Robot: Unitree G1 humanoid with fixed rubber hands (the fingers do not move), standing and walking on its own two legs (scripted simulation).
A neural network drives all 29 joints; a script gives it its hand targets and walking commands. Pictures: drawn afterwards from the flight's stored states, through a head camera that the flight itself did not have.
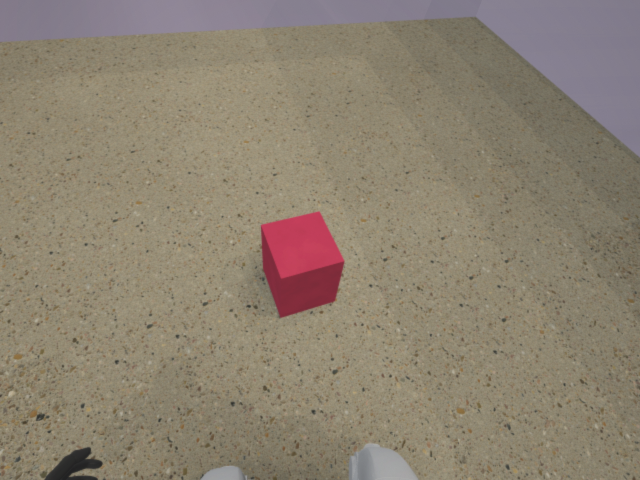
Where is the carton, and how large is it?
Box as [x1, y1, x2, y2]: [261, 211, 344, 317]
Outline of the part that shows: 319,211 261,225 263,269 280,317 333,301 335,298 344,261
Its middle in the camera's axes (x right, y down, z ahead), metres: -0.06 +0.09 +1.30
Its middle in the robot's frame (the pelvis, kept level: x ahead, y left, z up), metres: +0.81 +0.03 -0.62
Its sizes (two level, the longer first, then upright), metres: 0.210 0.200 0.250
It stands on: the floor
